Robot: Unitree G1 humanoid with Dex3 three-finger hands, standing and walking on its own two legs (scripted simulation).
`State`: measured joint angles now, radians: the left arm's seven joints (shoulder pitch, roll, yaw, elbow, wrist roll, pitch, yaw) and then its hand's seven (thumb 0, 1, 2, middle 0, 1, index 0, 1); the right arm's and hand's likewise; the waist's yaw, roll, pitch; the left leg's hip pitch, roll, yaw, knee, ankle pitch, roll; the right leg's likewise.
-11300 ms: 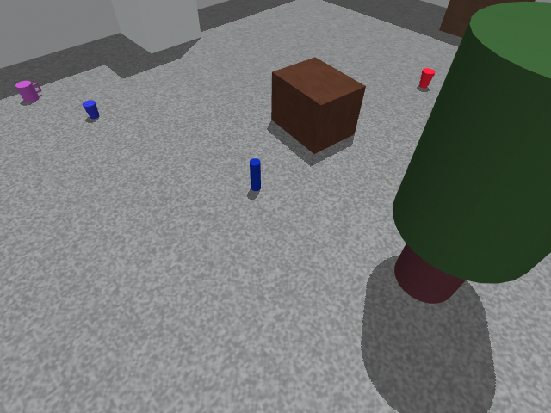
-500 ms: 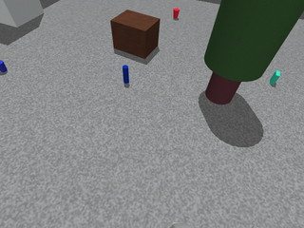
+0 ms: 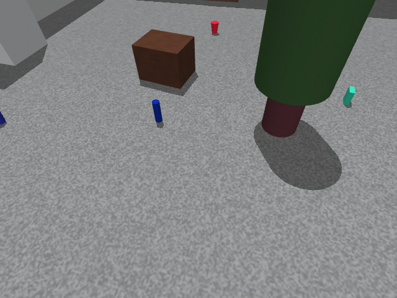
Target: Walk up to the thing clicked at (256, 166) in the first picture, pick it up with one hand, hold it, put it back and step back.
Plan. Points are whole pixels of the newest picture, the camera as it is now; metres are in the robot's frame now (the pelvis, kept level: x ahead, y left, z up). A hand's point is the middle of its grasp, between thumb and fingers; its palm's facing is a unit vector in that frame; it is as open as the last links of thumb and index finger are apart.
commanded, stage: walk up
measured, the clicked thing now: (157, 111) +1.45 +0.31 -0.67
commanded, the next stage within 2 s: stand in 0.48 s
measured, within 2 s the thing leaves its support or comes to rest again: neither
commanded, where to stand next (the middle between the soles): +0.07 +0.00 m, yaw +2 degrees
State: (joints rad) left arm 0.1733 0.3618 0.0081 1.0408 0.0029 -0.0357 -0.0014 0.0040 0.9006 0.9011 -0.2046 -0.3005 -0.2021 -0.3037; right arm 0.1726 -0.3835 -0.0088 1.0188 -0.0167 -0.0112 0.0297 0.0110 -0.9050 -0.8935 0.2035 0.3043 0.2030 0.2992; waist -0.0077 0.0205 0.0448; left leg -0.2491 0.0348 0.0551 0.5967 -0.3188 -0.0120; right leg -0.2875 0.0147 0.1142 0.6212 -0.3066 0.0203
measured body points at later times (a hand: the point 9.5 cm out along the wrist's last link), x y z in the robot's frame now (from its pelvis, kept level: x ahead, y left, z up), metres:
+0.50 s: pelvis +0.00 +0.00 +0.01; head +0.01 -0.01 +0.46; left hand +0.12 +0.30 -0.11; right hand +0.09 -0.31 -0.12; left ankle +0.00 +0.13 -0.73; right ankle +0.02 -0.14 -0.73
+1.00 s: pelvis -0.01 +0.00 +0.02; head +0.00 +0.00 +0.47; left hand +0.07 +0.30 -0.11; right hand +0.07 -0.30 -0.11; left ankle +0.00 +0.13 -0.73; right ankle +0.02 -0.14 -0.73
